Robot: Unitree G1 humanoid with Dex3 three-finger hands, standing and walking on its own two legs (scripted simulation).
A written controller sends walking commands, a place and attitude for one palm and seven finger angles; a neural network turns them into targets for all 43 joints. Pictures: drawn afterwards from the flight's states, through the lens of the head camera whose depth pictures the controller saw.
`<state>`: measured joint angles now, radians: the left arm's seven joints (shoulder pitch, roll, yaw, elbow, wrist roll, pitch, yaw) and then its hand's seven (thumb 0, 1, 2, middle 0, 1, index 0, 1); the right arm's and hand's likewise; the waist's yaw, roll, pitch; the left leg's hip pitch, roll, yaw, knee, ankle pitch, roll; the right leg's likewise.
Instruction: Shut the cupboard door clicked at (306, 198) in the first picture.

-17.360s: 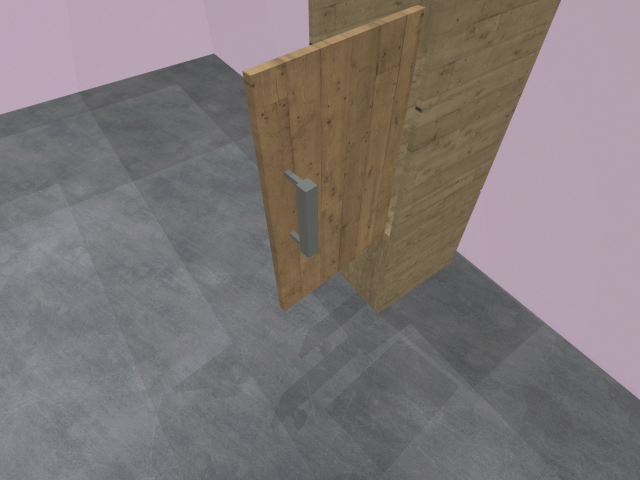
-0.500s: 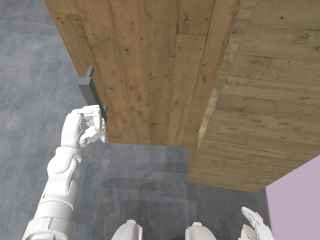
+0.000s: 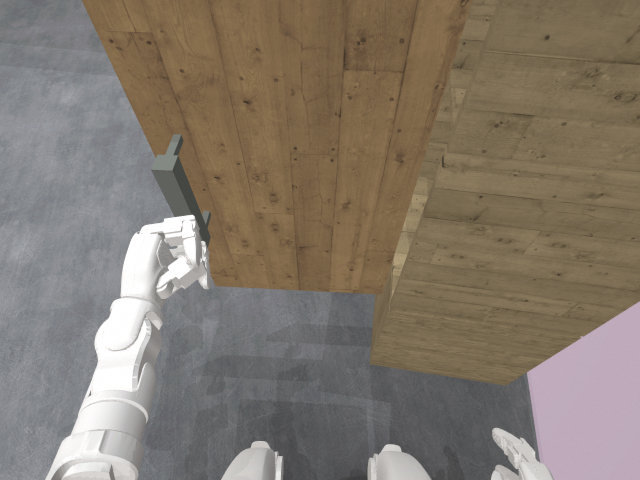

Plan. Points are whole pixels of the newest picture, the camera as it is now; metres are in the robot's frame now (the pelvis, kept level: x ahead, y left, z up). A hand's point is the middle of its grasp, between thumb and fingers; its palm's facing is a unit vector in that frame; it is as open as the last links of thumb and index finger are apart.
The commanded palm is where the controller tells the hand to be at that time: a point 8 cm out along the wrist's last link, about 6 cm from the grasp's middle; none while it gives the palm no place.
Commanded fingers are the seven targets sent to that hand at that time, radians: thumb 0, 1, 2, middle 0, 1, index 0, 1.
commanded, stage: push the door shut along its arc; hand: left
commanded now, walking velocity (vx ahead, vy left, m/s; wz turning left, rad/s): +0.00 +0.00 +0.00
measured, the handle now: (189, 195) +0.47 +0.20 +0.05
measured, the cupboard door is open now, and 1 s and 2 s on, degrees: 96 82 64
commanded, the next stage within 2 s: pull the fist back off the door in 1.98 s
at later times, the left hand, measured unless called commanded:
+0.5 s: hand (213, 228) +0.41 +0.16 +0.06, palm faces -0.15 -0.99 -0.03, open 3.1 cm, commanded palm +0.40 +0.20 +0.06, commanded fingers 0.00 0.90 0.90 -1.30 -1.50 -1.30 -1.50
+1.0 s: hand (237, 196) +0.47 +0.13 +0.06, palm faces -0.28 -0.96 -0.04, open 3.1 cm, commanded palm +0.47 +0.18 +0.06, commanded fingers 0.00 0.90 0.90 -1.30 -1.50 -1.30 -1.50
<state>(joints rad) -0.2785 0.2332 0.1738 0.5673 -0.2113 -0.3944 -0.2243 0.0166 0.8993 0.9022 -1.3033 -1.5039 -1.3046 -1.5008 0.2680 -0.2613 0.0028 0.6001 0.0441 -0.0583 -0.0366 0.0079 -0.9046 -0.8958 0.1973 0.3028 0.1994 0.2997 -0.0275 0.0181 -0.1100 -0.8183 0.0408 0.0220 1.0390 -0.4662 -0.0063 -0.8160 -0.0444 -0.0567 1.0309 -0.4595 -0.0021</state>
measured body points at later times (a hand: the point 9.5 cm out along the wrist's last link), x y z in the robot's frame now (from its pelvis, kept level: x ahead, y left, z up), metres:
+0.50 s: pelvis -0.01 +0.00 -0.01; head +0.08 +0.00 +0.43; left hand +0.42 +0.21 +0.06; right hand +0.08 -0.26 -0.13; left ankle +0.02 +0.12 -0.67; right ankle +0.02 -0.12 -0.67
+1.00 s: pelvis -0.02 +0.01 -0.02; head +0.10 +0.01 +0.41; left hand +0.48 +0.19 +0.06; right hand +0.03 -0.26 -0.14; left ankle +0.02 +0.12 -0.67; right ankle +0.02 -0.12 -0.67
